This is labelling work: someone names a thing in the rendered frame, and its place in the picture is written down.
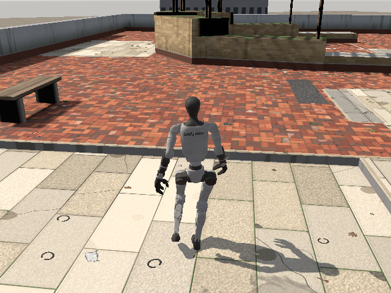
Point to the robot right upper arm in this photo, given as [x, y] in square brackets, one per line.
[212, 128]

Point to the robot left forearm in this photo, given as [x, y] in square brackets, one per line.
[163, 166]

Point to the right robot thigh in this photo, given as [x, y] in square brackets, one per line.
[206, 188]

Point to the robot right forearm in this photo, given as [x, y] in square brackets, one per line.
[221, 158]

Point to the right robot hand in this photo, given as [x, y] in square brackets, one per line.
[224, 168]

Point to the robot left upper arm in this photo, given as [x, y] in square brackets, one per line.
[174, 130]

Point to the right robot foot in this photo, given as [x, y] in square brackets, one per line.
[196, 244]

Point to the left robot hand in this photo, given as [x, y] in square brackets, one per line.
[158, 185]

